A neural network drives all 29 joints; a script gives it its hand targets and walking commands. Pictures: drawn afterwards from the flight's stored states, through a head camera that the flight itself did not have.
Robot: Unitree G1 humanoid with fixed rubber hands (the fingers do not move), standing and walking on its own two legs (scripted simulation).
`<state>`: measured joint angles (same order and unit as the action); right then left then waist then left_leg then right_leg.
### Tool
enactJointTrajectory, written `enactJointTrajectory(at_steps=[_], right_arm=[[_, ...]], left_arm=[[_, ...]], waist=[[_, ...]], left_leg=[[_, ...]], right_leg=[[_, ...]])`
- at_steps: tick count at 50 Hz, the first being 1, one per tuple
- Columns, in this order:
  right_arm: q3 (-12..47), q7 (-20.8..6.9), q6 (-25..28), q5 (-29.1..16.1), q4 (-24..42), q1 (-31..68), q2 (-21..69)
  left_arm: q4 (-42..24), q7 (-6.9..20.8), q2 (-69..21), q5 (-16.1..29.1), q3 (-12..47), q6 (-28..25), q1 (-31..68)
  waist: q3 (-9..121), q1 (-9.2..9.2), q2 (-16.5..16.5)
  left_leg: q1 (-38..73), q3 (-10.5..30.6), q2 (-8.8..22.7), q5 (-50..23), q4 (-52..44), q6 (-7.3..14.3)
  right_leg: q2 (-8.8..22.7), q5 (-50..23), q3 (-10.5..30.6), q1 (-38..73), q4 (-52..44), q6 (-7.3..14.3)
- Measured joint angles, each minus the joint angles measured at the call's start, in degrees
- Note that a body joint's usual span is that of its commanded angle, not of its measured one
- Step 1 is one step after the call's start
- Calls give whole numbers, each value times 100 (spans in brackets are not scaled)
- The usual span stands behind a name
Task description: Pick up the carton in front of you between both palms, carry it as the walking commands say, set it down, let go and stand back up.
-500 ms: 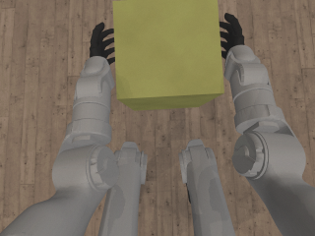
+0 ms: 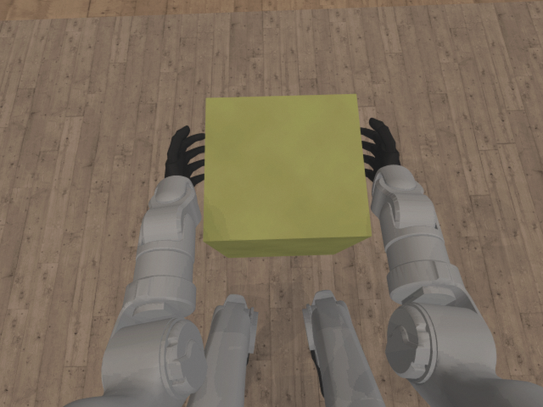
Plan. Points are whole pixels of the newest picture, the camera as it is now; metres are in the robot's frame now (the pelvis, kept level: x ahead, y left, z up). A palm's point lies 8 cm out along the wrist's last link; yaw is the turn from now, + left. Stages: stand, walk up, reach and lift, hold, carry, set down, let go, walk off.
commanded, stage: reach and lift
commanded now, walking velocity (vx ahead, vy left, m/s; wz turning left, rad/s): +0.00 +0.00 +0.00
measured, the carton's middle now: (281, 190) +0.45 -0.01 -0.12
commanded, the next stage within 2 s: hold in 1.90 s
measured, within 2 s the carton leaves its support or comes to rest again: neither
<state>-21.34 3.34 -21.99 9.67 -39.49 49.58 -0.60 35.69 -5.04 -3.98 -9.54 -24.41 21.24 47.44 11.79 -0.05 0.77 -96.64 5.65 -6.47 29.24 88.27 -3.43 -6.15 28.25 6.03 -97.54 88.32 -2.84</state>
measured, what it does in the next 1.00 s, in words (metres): rises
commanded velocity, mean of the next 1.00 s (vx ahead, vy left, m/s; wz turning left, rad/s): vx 0.00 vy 0.00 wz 0.00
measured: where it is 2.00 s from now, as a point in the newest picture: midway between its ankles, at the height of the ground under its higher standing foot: (280, 376)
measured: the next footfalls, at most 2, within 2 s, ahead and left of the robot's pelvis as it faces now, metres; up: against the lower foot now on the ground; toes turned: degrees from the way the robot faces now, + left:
none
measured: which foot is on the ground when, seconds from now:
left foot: down 0.00-1.00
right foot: down 0.00-1.00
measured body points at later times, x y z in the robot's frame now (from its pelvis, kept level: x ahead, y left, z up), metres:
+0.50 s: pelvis +0.05 +0.00 +0.14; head +0.14 +0.00 +0.58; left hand +0.41 +0.15 +0.10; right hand +0.41 -0.16 +0.10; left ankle +0.08 +0.13 -0.53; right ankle +0.09 -0.13 -0.53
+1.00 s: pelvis +0.07 +0.00 +0.21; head +0.03 +0.00 +0.65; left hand +0.37 +0.15 +0.22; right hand +0.37 -0.15 +0.22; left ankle +0.08 +0.13 -0.53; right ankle +0.09 -0.13 -0.53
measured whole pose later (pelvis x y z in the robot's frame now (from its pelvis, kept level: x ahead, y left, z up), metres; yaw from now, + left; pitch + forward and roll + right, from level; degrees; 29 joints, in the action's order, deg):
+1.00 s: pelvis +0.07 +0.00 +0.21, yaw +0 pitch -2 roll +0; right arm -15.6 1.8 -34.3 15.2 -24.5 15.5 8.8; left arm 24.1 -0.5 -8.8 -15.1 -15.6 33.8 15.6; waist 4.4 -0.2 0.1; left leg -11.6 8.3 -3.0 14.3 28.1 -0.6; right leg -2.9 13.7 8.4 -12.2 28.0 -0.7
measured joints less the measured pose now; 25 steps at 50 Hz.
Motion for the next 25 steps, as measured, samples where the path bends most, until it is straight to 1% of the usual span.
enactJointTrajectory(at_steps=[12, 25], right_arm=[[63, -3, 284, 59, -8, -1065, 293], [297, -18, 371, 63, 321, -2268, 550]], left_arm=[[103, 63, -186, -55, 173, -292, -1028], [-169, 113, -369, -99, 495, -362, -2193]], waist=[[108, 4, -2], [-77, 8, -20]], left_leg=[[1947, 105, 50, -189, -1413, 92], [4325, 196, 154, -592, -3201, 191]], right_leg=[[62, -171, 55, 1967, -1424, 68], [144, -573, 140, 4362, -3234, 128]])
